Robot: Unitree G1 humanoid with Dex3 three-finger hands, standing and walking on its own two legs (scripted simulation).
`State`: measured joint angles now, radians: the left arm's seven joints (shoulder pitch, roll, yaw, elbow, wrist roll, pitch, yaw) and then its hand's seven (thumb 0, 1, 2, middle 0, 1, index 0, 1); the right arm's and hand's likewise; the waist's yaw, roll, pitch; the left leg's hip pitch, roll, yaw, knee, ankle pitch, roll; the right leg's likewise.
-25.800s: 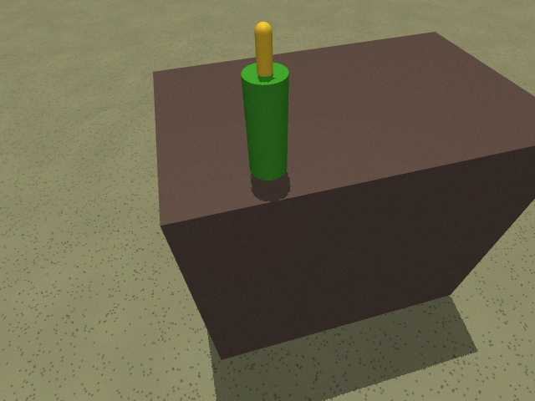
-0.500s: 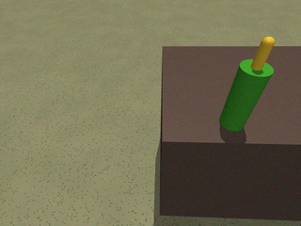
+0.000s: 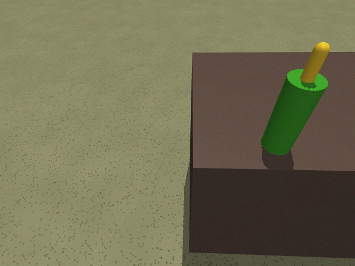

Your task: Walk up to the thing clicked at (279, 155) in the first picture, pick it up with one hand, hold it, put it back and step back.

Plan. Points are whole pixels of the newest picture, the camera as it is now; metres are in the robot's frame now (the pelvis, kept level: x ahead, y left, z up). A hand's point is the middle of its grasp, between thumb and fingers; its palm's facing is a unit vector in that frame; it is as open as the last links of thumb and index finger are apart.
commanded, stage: stand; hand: right
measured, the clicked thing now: (294, 104) +0.43 -0.22 +0.16
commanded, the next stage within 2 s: none
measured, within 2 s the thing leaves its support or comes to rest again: neither
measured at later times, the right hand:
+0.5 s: hand out of the picture +0.07 -0.25 -0.16, palm faces -0.04 +0.94 -0.34, open 8.1 cm
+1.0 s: hand out of the picture +0.08 -0.25 -0.16, palm faces -0.05 +0.94 -0.34, open 7.4 cm
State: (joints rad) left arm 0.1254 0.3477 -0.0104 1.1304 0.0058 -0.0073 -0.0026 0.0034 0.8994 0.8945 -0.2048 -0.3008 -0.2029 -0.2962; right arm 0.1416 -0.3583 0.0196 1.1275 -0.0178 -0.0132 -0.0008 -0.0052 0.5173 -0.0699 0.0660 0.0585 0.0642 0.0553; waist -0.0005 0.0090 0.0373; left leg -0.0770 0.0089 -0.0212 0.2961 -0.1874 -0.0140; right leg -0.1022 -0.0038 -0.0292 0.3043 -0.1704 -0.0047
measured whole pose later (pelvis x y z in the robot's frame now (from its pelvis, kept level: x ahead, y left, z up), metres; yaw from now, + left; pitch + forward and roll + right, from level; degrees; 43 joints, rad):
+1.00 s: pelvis +0.01 +0.00 +0.00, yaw +1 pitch -2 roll +0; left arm 0.12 0.35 -0.01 1.12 0.00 -0.01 0.00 0.00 0.90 0.89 -0.20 -0.30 -0.20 -0.30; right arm 0.13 -0.35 0.02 1.12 -0.01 -0.01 0.00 0.00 -0.90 -0.90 0.21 0.30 0.20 0.30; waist 0.00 0.01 0.04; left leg -0.06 0.00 -0.03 0.29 -0.20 -0.01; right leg -0.08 -0.01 -0.04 0.30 -0.18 0.00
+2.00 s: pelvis +0.00 +0.00 +0.00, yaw +1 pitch -2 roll +0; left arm 0.12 0.35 -0.01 1.12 0.01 -0.01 0.00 0.00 0.90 0.89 -0.20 -0.30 -0.20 -0.30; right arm 0.13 -0.35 0.01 1.12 -0.01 -0.01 0.00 0.00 -0.90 -0.90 0.21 0.30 0.20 0.30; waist 0.00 0.01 0.04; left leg -0.07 0.00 -0.03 0.29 -0.19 -0.01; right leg -0.09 -0.01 -0.04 0.30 -0.18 0.00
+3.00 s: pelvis -0.08 +0.06 -0.02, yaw +0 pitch -1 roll -1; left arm 0.06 0.41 0.06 0.89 0.00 0.07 0.02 0.00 0.90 0.89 -0.20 -0.30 -0.20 -0.30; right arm 0.16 -0.35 -0.04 0.92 -0.03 0.03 -0.01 0.00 -0.90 -0.90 0.21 0.30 0.21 0.30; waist -0.02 -0.04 0.20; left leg -0.29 0.01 -0.01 0.58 -0.27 0.03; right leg -0.44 0.11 0.14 1.15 -0.54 0.01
